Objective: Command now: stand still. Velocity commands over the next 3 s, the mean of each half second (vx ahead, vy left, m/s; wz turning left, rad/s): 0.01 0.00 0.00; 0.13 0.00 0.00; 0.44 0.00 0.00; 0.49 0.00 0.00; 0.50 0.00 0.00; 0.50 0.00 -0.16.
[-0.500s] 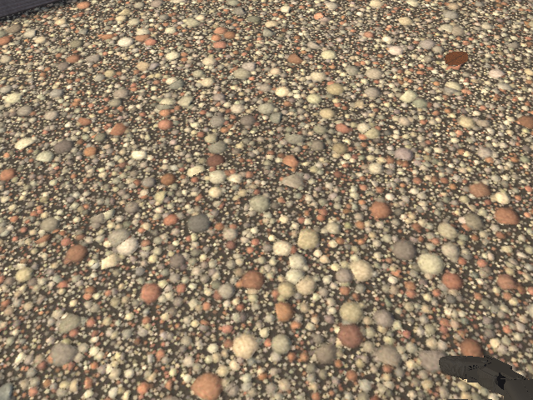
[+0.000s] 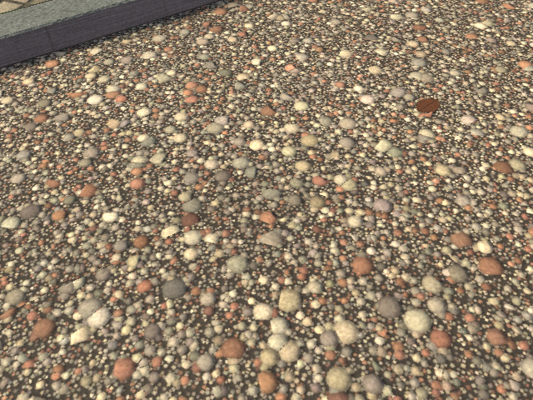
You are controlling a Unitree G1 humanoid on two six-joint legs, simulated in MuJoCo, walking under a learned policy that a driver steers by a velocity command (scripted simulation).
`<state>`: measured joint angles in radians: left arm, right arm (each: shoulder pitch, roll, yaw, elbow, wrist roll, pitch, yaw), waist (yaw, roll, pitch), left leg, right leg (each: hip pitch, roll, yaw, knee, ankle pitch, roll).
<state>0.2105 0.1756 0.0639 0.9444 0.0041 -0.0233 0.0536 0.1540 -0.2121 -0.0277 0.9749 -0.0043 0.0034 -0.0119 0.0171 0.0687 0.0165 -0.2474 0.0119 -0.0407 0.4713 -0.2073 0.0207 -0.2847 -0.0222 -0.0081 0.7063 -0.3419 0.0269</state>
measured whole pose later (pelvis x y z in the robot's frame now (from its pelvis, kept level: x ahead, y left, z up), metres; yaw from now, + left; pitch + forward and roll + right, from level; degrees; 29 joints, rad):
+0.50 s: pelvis +0.03 +0.02 +0.00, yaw +1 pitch -1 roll -2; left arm 0.19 0.17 0.06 1.12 -0.01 0.00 0.06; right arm 0.19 -0.18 0.00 1.11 0.00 0.00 -0.01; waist 0.02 0.04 0.03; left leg -0.18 -0.03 -0.04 0.43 -0.22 0.05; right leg -0.21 -0.04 0.03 0.66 -0.32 0.03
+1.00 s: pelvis +0.04 -0.01 +0.01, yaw +0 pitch +2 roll +0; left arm 0.20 0.23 0.08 1.10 -0.03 -0.08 0.04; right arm 0.39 -0.23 -0.06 1.08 0.02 -0.04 -0.04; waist -0.04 0.02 -0.05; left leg -0.14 -0.04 -0.05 0.27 -0.17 0.05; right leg -0.44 -0.07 -0.03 0.83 -0.36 -0.02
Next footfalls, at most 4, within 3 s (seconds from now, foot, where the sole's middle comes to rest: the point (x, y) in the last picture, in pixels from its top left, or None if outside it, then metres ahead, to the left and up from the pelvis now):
1.10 right None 0.13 -0.15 -0.78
1.66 left None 0.51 0.04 -0.78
2.16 right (363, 299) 0.82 -0.21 -0.78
2.72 left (279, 216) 1.13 0.03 -0.78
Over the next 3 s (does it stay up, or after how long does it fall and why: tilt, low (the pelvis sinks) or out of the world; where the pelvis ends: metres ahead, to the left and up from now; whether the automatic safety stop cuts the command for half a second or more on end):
stays up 1.10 -0.05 0.00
